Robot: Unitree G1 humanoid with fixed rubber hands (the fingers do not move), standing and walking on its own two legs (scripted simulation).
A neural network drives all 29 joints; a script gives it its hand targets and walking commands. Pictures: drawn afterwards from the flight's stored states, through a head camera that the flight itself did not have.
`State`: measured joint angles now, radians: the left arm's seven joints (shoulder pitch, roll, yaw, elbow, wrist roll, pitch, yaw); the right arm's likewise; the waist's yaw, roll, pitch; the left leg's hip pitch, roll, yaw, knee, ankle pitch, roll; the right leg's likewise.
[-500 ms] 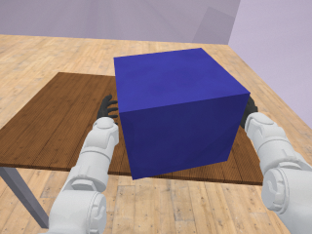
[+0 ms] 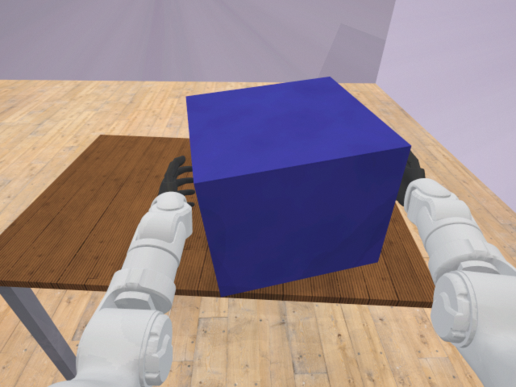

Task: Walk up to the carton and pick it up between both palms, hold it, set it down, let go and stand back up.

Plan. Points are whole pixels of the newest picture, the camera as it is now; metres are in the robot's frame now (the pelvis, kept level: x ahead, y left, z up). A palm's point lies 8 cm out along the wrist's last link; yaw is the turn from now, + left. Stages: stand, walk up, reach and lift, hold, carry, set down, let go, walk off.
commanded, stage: reach and lift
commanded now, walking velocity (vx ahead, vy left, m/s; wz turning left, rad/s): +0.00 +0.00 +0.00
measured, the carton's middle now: (279, 177) +0.48 +0.03 +0.15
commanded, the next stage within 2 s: hold in 0.84 s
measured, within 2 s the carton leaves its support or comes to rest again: neither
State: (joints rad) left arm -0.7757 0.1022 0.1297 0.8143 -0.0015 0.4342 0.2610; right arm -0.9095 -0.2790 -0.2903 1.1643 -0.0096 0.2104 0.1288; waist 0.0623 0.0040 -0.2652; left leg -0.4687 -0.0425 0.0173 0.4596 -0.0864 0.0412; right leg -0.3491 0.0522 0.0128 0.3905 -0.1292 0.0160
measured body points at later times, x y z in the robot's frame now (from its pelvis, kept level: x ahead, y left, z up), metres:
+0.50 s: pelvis +0.01 +0.00 +0.00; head -0.07 +0.02 +0.44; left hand +0.40 +0.20 +0.19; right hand +0.42 -0.19 +0.20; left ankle +0.09 +0.05 -0.73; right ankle +0.04 -0.13 -0.74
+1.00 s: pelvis +0.00 +0.00 +0.00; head -0.09 +0.02 +0.44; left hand +0.38 +0.20 +0.20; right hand +0.41 -0.19 +0.22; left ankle +0.09 +0.05 -0.73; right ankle +0.04 -0.13 -0.74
